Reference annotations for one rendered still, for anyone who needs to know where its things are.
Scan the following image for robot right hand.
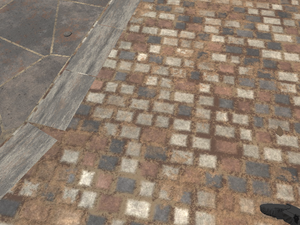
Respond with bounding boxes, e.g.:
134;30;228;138
260;203;300;225

